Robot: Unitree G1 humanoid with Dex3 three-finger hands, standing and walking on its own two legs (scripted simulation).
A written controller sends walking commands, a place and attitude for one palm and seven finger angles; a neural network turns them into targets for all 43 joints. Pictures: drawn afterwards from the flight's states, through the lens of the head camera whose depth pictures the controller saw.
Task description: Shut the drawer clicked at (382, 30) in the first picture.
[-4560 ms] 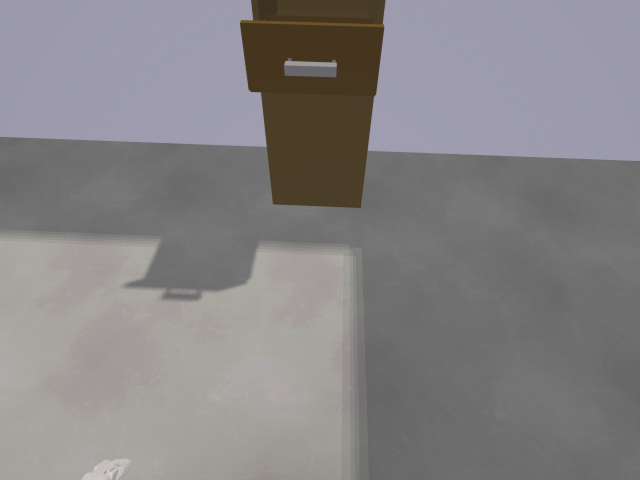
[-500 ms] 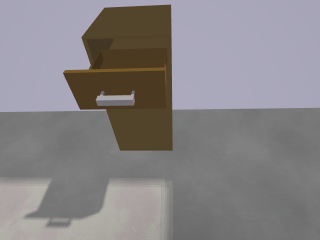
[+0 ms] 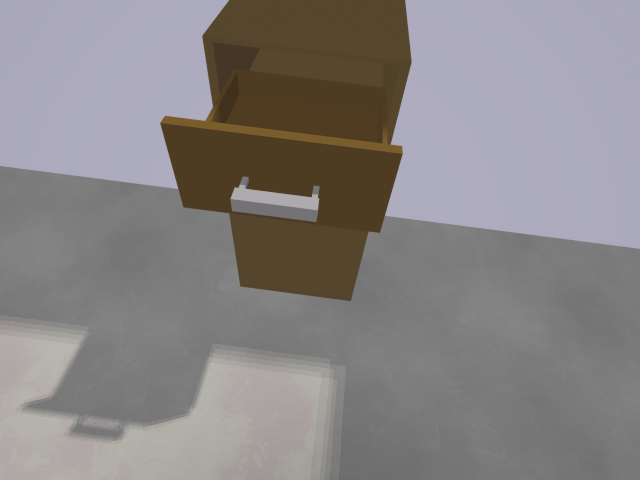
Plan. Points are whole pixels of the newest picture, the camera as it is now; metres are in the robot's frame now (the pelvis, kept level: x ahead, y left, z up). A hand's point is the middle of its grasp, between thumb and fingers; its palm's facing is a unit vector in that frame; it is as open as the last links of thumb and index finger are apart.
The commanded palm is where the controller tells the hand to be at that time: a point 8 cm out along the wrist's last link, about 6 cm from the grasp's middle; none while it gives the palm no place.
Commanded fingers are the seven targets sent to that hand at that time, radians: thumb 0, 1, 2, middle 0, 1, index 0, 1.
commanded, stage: take the last steps up to it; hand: left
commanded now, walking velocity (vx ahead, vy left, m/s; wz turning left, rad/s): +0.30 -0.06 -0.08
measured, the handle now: (278, 195) +0.51 +0.14 +0.04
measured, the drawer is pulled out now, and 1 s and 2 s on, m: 0.29 0.29 0.29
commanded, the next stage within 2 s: come to a stop and stand still in 0.46 s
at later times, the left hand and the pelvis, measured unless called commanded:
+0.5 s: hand (251, 379) +0.28 +0.14 -0.16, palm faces -0.10 -0.98 -0.19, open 7.3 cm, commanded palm none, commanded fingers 0.00 0.90 0.90 -0.20 -0.30 -0.20 -0.30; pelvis +0.15 -0.02 +0.00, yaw -2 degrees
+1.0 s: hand (224, 430) +0.20 +0.16 -0.16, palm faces +0.02 -0.96 -0.29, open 7.3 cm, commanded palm none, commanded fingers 0.00 0.90 0.90 -0.20 -0.30 -0.20 -0.30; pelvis +0.16 -0.03 +0.00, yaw -2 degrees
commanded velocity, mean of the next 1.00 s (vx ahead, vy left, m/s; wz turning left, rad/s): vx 0.05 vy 0.02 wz -0.02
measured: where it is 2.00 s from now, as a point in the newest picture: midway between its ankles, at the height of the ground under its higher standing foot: outside the picture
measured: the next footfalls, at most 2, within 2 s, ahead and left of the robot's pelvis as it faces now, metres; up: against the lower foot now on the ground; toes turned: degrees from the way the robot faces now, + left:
right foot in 0.52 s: +0.30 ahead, -0.13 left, +0.00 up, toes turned -9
left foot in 1.14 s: +0.11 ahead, +0.10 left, +0.00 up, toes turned +3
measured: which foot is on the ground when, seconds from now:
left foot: down 0.00-0.52, up 0.54-1.00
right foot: up 0.00-0.50, down 0.52-1.00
